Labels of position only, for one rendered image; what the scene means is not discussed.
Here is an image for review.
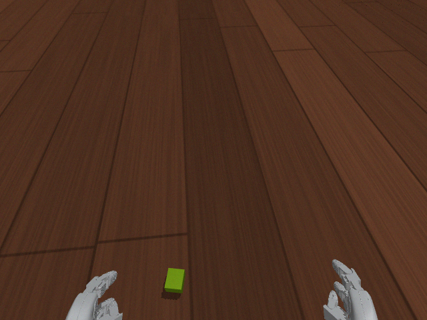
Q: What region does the small box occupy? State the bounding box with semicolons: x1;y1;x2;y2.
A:
164;268;185;293

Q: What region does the right robot hand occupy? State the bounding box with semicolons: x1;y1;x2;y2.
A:
324;259;378;320

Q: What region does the left robot hand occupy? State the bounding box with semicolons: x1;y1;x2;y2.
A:
65;271;123;320

